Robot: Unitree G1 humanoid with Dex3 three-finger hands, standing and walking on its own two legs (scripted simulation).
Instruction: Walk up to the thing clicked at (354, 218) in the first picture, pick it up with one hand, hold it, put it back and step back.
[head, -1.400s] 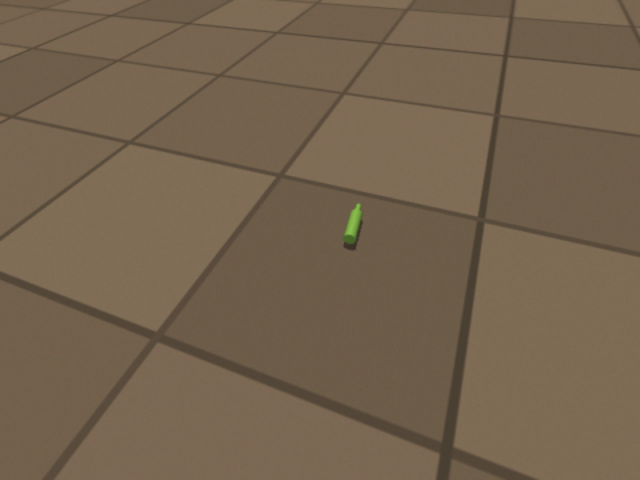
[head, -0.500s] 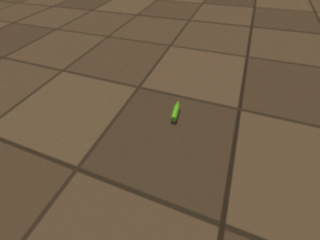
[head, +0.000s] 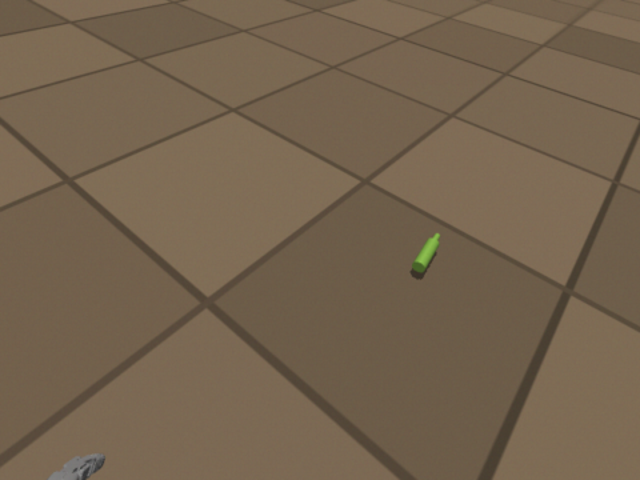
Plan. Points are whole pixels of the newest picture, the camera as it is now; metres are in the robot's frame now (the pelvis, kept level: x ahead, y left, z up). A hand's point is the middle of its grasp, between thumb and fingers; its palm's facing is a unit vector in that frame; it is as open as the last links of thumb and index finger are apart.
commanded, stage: walk up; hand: left
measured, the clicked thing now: (428, 250) +1.22 -0.40 -0.74
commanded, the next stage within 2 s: none
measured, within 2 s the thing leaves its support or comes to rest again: neither
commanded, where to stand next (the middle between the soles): +1.11 -0.79 m, yaw +61 degrees
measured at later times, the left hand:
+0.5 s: hand (182, 438) +0.21 +0.23 -0.15, palm faces +0.27 -0.90 -0.33, open 7.4 cm
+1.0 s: hand (319, 391) +0.32 +0.04 -0.18, palm faces +0.53 -0.78 -0.34, open 7.4 cm
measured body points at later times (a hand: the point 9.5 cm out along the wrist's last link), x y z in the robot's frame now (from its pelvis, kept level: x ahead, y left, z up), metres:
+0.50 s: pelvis +0.21 -0.08 -0.01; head +0.20 -0.04 +0.44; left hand +0.20 +0.28 -0.12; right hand +0.37 -0.40 -0.07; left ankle +0.11 +0.11 -0.73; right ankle +0.36 -0.23 -0.70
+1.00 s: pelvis +0.44 -0.21 -0.03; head +0.46 -0.16 +0.41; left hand +0.29 +0.08 -0.16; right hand +0.68 -0.45 -0.12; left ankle +0.46 -0.09 -0.74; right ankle +0.39 -0.26 -0.71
